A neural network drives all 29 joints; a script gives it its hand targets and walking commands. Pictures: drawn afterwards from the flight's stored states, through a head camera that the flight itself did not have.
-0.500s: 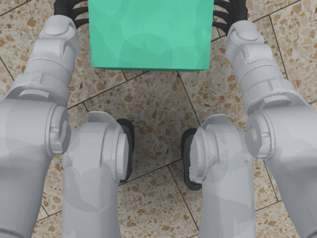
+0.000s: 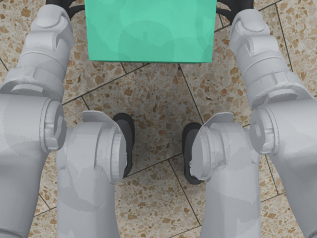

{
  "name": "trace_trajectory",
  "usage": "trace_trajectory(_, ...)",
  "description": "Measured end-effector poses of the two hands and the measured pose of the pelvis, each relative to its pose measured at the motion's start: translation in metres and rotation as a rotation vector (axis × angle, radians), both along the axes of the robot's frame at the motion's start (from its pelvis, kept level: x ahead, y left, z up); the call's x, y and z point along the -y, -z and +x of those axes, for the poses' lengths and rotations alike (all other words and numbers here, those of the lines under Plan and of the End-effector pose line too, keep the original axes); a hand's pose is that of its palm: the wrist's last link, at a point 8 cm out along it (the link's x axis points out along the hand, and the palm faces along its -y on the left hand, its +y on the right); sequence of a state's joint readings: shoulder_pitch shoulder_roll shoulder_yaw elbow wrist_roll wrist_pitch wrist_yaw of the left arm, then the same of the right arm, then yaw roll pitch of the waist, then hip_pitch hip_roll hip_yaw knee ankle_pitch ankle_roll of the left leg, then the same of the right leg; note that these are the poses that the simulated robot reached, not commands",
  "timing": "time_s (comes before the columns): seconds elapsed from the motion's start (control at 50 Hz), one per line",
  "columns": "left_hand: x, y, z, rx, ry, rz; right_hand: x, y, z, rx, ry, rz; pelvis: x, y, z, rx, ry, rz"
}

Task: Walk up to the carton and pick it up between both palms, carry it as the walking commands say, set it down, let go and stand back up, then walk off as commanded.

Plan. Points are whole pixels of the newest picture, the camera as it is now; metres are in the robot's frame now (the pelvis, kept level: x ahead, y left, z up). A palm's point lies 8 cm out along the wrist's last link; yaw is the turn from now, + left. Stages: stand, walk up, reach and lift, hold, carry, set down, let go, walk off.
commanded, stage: set down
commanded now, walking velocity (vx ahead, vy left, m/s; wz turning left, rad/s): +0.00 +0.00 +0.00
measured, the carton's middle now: (151, 2) +0.55 +0.04 -0.27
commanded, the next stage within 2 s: let go in 1.98 s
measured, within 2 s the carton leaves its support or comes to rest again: neither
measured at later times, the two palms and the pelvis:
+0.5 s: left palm (42, 8) +0.51 +0.25 -0.19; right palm (256, 17) +0.52 -0.18 -0.20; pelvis +0.01 +0.00 +0.00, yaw +0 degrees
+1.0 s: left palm out of the picture +0.51 +0.25 -0.09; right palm out of the picture +0.53 -0.15 -0.10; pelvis +0.00 +0.01 +0.06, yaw +0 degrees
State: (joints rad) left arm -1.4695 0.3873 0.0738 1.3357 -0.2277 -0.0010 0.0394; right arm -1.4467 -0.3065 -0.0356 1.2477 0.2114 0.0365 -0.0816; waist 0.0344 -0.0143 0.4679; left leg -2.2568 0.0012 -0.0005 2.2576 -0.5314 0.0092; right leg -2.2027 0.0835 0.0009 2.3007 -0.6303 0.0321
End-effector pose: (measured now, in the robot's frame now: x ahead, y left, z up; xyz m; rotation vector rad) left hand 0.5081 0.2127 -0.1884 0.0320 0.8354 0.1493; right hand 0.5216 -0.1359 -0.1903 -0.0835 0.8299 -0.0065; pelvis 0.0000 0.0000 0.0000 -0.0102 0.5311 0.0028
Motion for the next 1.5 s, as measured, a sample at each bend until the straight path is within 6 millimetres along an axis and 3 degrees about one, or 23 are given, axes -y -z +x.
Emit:
trace_trajectory(0.12,-0.009,0.002,0.003,0.025,-0.032,0.019,0.007,-0.002,0.006,0.043,0.033,-0.015,-0.001,-0.002,0.007,-0.039,-0.001,-0.006)
trace_trajectory(0.28,-0.027,0.017,-0.011,-0.042,-0.034,0.054,0.030,0.017,-0.005,-0.012,0.050,-0.048,-0.003,-0.003,0.016,-0.080,-0.007,-0.007)
trace_trajectory(0.36,-0.036,0.015,-0.006,0.008,-0.038,0.067,0.041,0.015,-0.004,0.038,0.058,-0.049,-0.002,-0.001,0.016,-0.067,-0.004,-0.007)
trace_trajectory(0.46,-0.035,0.007,-0.001,0.060,-0.015,0.062,0.041,0.015,-0.005,0.042,0.018,-0.052,-0.001,0.003,0.011,-0.026,0.000,-0.001)
trace_trajectory(0.62,-0.042,0.002,-0.011,0.065,-0.043,0.052,0.045,-0.003,-0.006,0.079,0.060,-0.049,0.000,0.003,0.000,0.027,0.005,-0.005)
trace_trajectory(0.74,-0.028,-0.006,-0.014,0.057,-0.005,0.016,0.043,-0.022,-0.007,0.081,0.092,-0.041,-0.002,-0.010,-0.004,0.026,-0.001,-0.009)
trace_trajectory(0.98,-0.039,-0.092,0.003,0.143,-0.025,0.041,0.019,-0.088,0.007,0.128,0.103,-0.007,-0.005,-0.060,-0.002,0.035,-0.021,-0.030)
trace_trajectory(1.08,-0.045,-0.123,0.004,0.158,-0.032,0.058,0.022,-0.109,0.007,0.140,0.114,0.000,-0.005,-0.080,-0.002,0.036,-0.027,-0.026)
trace_trajectory(1.2,-0.040,-0.155,0.002,0.154,-0.016,0.044,0.032,-0.136,-0.003,0.113,0.106,-0.012,-0.004,-0.108,-0.004,0.030,-0.028,-0.022)
trace_trajectory(1.36,-0.037,-0.198,-0.003,0.144,-0.012,0.030,0.039,-0.203,-0.001,0.148,0.084,-0.036,-0.001,-0.147,-0.010,0.038,-0.024,-0.024)
trace_trajectory(1.5,-0.044,-0.238,0.000,0.134,-0.008,0.033,0.032,-0.244,0.009,0.138,0.065,-0.027,0.000,-0.181,-0.013,0.045,-0.034,-0.024)
